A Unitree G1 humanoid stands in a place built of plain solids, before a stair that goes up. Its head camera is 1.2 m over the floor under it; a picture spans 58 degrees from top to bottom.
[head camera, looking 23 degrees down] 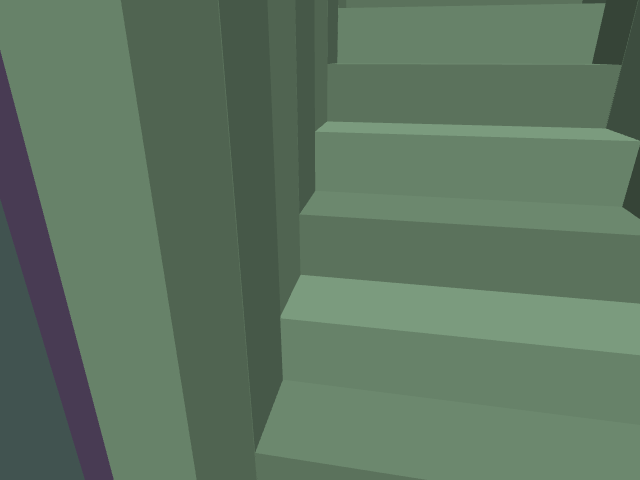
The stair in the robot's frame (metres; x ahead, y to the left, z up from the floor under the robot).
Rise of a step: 0.20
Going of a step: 0.24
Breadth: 0.98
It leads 10 degrees to the right of straight ahead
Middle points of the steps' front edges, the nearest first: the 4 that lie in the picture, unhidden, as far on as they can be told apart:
0.85 -0.36 0.59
1.08 -0.40 0.78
1.32 -0.45 0.98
1.56 -0.49 1.18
